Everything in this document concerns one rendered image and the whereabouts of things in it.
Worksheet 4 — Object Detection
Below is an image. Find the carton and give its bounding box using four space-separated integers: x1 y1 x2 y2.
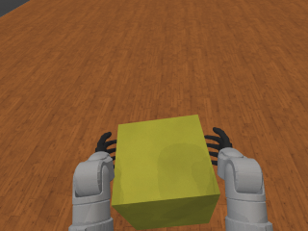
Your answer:
111 115 220 230

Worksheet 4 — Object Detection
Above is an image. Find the right robot hand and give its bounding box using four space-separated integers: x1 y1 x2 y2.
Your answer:
204 127 233 166

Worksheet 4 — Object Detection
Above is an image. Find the left robot forearm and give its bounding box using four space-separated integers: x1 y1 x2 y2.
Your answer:
68 151 115 231

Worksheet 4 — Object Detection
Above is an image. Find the right robot forearm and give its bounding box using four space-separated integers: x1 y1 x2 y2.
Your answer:
217 147 273 231

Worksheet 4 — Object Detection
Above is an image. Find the left robot hand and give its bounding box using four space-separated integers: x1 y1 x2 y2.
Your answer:
94 132 117 169

